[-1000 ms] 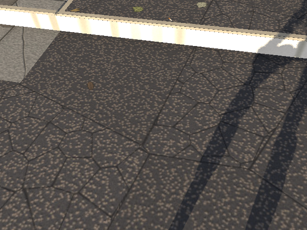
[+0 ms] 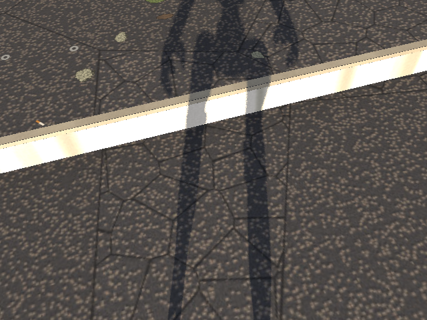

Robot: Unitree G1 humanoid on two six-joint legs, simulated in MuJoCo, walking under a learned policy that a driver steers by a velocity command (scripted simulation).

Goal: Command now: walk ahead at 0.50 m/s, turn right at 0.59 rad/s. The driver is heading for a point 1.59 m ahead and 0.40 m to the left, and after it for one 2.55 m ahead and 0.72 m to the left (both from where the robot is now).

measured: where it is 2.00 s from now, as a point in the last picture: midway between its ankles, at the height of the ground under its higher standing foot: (195, 171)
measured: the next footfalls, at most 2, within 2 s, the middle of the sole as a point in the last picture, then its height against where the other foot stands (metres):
left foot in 0.26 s outside the picture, level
right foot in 0.72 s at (283, 294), level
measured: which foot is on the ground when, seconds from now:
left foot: up 0.00-0.24, down 0.26-0.72, up 0.74-1.00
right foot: down 0.00-0.28, up 0.30-0.70, down 0.72-1.00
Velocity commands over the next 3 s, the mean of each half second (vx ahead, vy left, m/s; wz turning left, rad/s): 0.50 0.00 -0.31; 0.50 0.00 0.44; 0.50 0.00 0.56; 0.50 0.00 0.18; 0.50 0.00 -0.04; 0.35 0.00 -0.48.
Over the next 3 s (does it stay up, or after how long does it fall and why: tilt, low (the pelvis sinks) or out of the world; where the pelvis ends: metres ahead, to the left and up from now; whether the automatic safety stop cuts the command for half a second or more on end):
stays up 1.50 0.57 0.13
